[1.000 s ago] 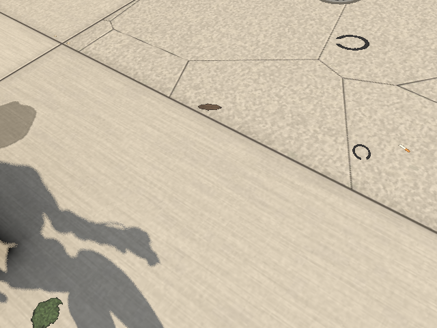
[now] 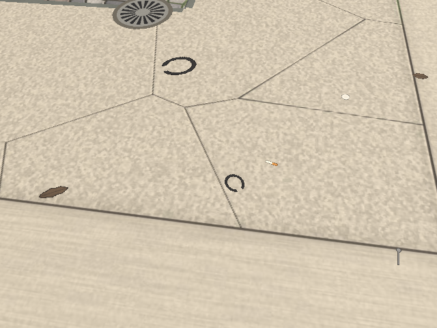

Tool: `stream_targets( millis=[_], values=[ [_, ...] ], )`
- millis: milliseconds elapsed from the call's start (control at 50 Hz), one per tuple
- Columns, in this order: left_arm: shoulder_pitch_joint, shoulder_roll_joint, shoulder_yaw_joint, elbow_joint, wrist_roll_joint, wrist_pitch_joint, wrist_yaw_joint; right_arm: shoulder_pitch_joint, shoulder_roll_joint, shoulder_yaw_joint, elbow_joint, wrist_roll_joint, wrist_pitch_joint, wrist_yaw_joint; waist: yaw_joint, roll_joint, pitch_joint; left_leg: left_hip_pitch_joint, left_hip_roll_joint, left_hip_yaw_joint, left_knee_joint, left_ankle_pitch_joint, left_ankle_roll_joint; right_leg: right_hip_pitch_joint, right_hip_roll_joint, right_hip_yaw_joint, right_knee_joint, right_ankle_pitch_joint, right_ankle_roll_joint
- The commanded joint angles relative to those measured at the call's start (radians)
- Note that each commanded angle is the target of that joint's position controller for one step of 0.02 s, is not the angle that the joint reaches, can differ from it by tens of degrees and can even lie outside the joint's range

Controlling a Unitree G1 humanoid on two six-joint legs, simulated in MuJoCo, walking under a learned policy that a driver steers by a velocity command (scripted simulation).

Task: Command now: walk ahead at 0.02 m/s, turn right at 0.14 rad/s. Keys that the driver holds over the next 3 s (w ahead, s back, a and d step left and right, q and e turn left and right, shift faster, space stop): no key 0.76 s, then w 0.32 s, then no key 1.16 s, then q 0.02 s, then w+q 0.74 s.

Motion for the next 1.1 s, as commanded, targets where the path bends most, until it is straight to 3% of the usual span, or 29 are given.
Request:
stream_targets(
  millis=[20, 60, 80, 100, 120, 140, 160, 180, 220, 300, 400, 760, 800, 840, 880, 900, 940, 980, 1020, 1060, 1080, 1100],
  values=[
    [0.005, 0.141, 0.034, -0.032, 0.007, -0.004, 0.000, 0.045, -0.067, -0.015, -0.028, 0.004, -0.004, -0.005, 0.012, -0.155, -0.083, 0.098, -0.028, 0.018, -0.114, 0.004, 0.013, 0.020, -0.249, 0.252, -0.175, -0.117, -0.134],
    [-0.005, 0.139, 0.032, -0.018, 0.001, 0.001, 0.003, 0.075, -0.053, -0.011, -0.008, 0.007, -0.014, -0.010, -0.005, -0.128, -0.074, 0.174, -0.038, 0.029, -0.247, 0.059, 0.029, -0.007, -0.248, 0.269, -0.158, -0.161, -0.117],
    [-0.014, 0.133, 0.028, -0.012, -0.007, 0.003, 0.007, 0.108, -0.041, -0.007, 0.008, 0.004, -0.022, -0.012, -0.026, -0.108, -0.069, 0.252, -0.042, 0.036, -0.369, 0.136, 0.044, -0.047, -0.237, 0.266, -0.144, -0.192, -0.089],
    [0.007, 0.112, 0.021, 0.001, -0.009, 0.001, 0.011, 0.109, -0.051, -0.005, 0.011, -0.004, -0.035, -0.014, -0.027, -0.066, -0.057, 0.308, -0.004, -0.022, -0.474, 0.187, 0.061, -0.091, -0.218, 0.263, -0.132, -0.225, -0.040],
    [0.027, 0.069, 0.008, 0.001, -0.011, -0.005, 0.009, 0.112, -0.091, -0.005, 0.005, -0.021, -0.051, -0.019, -0.008, 0.033, -0.064, 0.326, 0.140, -0.192, -0.573, 0.131, 0.088, -0.115, -0.167, 0.214, -0.050, -0.230, 0.011],
    [0.025, 0.059, 0.010, 0.005, -0.024, -0.005, 0.006, 0.016, -0.129, -0.012, -0.003, -0.003, -0.058, -0.015, 0.044, 0.146, 0.005, 0.109, 0.212, -0.286, -0.623, 0.071, 0.127, -0.022, -0.043, 0.087, -0.024, -0.168, 0.042],
    [0.010, 0.075, 0.010, 0.027, -0.008, -0.006, 0.003, -0.042, -0.080, 0.001, -0.010, -0.001, -0.066, -0.009, 0.049, 0.116, 0.021, 0.024, 0.193, -0.250, -0.631, 0.047, 0.113, 0.101, -0.062, 0.089, -0.015, -0.095, 0.046],
    [0.013, 0.075, 0.011, 0.043, -0.005, -0.011, 0.000, -0.043, -0.069, 0.005, -0.002, 0.001, -0.074, -0.007, 0.047, 0.110, 0.003, 0.027, 0.147, -0.205, -0.620, 0.038, 0.085, 0.150, -0.071, 0.102, -0.036, -0.037, 0.044],
    [0.032, 0.104, 0.019, 0.074, -0.005, -0.021, -0.001, 0.000, -0.077, 0.003, 0.024, 0.007, -0.081, -0.012, 0.031, 0.101, -0.013, 0.066, 0.098, -0.159, -0.607, 0.062, 0.063, 0.174, -0.101, 0.125, -0.045, 0.008, 0.038],
    [0.052, 0.080, 0.011, 0.138, -0.011, -0.030, 0.009, 0.047, -0.063, 0.001, 0.069, 0.009, -0.077, -0.016, 0.012, 0.010, -0.004, 0.159, 0.079, -0.127, -0.567, 0.131, 0.073, 0.111, -0.115, 0.141, -0.080, -0.001, 0.038],
    [0.062, 0.074, 0.008, 0.206, -0.013, -0.030, 0.018, 0.064, -0.054, 0.001, 0.121, 0.009, -0.077, -0.016, 0.002, -0.027, -0.001, 0.193, 0.068, -0.111, -0.551, 0.176, 0.077, 0.107, -0.124, 0.152, -0.104, 0.007, 0.040],
    [0.098, 0.041, -0.010, 0.364, -0.016, -0.025, 0.036, 0.109, -0.001, 0.027, 0.271, 0.009, -0.078, -0.027, 0.008, -0.012, 0.009, 0.215, 0.059, -0.093, -0.543, 0.266, 0.071, 0.152, -0.139, 0.144, -0.095, 0.073, 0.032],
    [0.102, 0.041, -0.009, 0.371, -0.014, -0.021, 0.035, 0.138, -0.015, 0.020, 0.286, 0.005, -0.075, -0.025, 0.000, 0.002, 0.003, 0.212, 0.040, -0.096, -0.553, 0.044, 0.086, 0.132, -0.101, 0.119, -0.066, -0.124, 0.022],
    [0.084, 0.050, 0.000, 0.356, -0.006, -0.016, 0.028, 0.158, -0.051, 0.004, 0.283, 0.003, -0.065, -0.022, -0.018, 0.057, 0.063, 0.183, 0.070, -0.178, -0.591, -0.271, 0.138, 0.002, -0.045, 0.073, 0.032, -0.374, 0.003],
    [0.022, 0.004, -0.008, 0.315, 0.009, -0.025, 0.013, 0.225, -0.078, -0.011, 0.299, 0.006, -0.065, -0.023, -0.049, 0.127, 0.148, 0.208, 0.201, -0.349, -0.700, -0.430, 0.216, -0.151, -0.018, -0.018, 0.197, -0.330, 0.013],
    [-0.007, 0.000, -0.008, 0.295, 0.017, -0.035, 0.007, 0.233, -0.078, -0.017, 0.304, 0.005, -0.070, -0.024, -0.054, 0.128, 0.180, 0.206, 0.262, -0.406, -0.733, -0.407, 0.249, -0.199, -0.056, -0.029, 0.273, -0.275, 0.015],
    [-0.030, 0.025, 0.002, 0.264, 0.014, -0.057, -0.003, 0.234, -0.080, -0.023, 0.302, -0.008, -0.087, -0.019, -0.048, 0.094, 0.179, 0.270, 0.289, -0.416, -0.736, -0.275, 0.271, -0.285, -0.096, -0.009, 0.345, -0.295, 0.013],
    [-0.043, 0.033, 0.009, 0.244, 0.003, -0.077, -0.013, 0.225, -0.073, -0.026, 0.299, -0.008, -0.105, -0.014, -0.038, 0.078, 0.160, 0.309, 0.254, -0.338, -0.703, -0.138, 0.251, -0.268, -0.105, -0.019, 0.290, -0.287, 0.015],
    [-0.014, 0.023, 0.015, 0.239, -0.008, -0.088, -0.020, 0.207, -0.077, -0.030, 0.295, -0.003, -0.115, -0.011, -0.013, 0.084, 0.132, 0.260, 0.212, -0.256, -0.658, -0.032, 0.226, -0.128, -0.080, -0.058, 0.190, -0.219, 0.014],
    [0.165, 0.013, 0.026, 0.297, -0.014, -0.093, -0.018, 0.158, -0.074, -0.030, 0.281, 0.005, -0.121, -0.006, 0.075, 0.046, 0.088, 0.072, 0.140, -0.149, -0.522, 0.079, 0.184, 0.212, -0.014, -0.098, 0.049, -0.142, 0.010],
    [0.303, 0.061, 0.046, 0.335, -0.008, -0.099, -0.007, 0.144, -0.047, -0.020, 0.269, 0.001, -0.132, 0.000, 0.133, -0.052, 0.029, -0.042, 0.077, -0.065, -0.322, 0.167, 0.151, 0.413, -0.078, 0.015, -0.014, -0.197, -0.008],
    [0.443, 0.172, 0.072, 0.354, 0.003, -0.102, 0.008, 0.136, 0.039, 0.004, 0.222, 0.006, -0.140, 0.010, 0.163, -0.326, -0.044, -0.218, -0.064, 0.088, 0.039, 0.015, 0.082, 0.536, -0.359, 0.455, -0.204, -0.402, -0.094]
  ],
)
Next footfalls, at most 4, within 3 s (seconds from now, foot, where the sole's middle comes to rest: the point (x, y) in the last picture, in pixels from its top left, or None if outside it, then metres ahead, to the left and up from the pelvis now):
0.10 left None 0.03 0.12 -0.78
1.08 right None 0.17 -0.09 -0.78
1.48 left None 0.35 0.06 -0.78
1.70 right None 0.26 -0.13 -0.78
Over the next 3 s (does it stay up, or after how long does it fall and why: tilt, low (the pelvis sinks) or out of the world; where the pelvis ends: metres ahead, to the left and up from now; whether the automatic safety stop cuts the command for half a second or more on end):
stays up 0.55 0.08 0.01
